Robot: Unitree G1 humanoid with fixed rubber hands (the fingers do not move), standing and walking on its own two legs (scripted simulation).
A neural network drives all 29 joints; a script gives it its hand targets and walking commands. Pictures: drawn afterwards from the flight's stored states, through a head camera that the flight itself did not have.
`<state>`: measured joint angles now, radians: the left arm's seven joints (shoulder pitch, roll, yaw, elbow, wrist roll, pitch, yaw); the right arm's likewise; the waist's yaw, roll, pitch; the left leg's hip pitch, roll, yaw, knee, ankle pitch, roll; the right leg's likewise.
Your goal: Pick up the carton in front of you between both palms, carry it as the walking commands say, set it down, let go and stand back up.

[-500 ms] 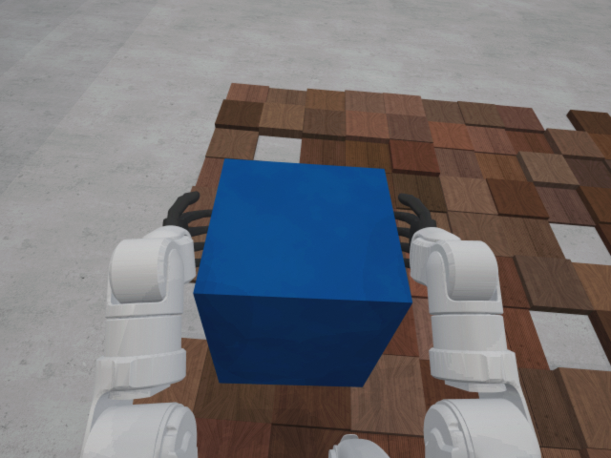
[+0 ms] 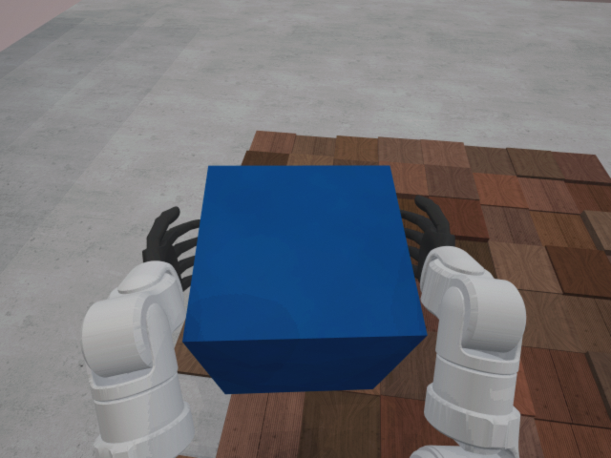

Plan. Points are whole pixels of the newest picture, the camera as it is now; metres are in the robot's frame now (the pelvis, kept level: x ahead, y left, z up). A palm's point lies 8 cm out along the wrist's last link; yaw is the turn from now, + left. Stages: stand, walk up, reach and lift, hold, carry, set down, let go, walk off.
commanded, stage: carry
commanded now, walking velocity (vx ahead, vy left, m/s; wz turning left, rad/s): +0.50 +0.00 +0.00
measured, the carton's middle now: (300, 290) +0.32 +0.01 +0.06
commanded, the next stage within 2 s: none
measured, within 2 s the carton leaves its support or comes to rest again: neither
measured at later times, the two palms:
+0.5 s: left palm (243, 114) +0.68 +0.11 +0.10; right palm (404, 115) +0.68 -0.19 +0.10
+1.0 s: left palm (246, 60) +0.96 +0.14 +0.07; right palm (369, 56) +0.97 -0.16 +0.08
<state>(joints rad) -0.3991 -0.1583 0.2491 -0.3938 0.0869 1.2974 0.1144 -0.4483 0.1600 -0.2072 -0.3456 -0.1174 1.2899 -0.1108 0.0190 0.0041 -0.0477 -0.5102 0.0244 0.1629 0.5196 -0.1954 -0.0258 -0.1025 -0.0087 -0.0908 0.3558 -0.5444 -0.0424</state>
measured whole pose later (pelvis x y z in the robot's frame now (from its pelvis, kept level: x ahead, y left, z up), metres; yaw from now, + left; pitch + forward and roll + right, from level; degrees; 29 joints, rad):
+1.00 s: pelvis +0.69 -0.01 -0.02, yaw -1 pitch +4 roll +0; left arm -0.19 -0.14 0.14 -0.35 0.09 1.18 0.09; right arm -0.21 0.14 -0.12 -0.31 -0.11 1.16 -0.09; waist 0.01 -0.02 -0.10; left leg -0.43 0.00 0.21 0.49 -0.14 0.11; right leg -0.21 -0.01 -0.05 1.01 -0.50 0.00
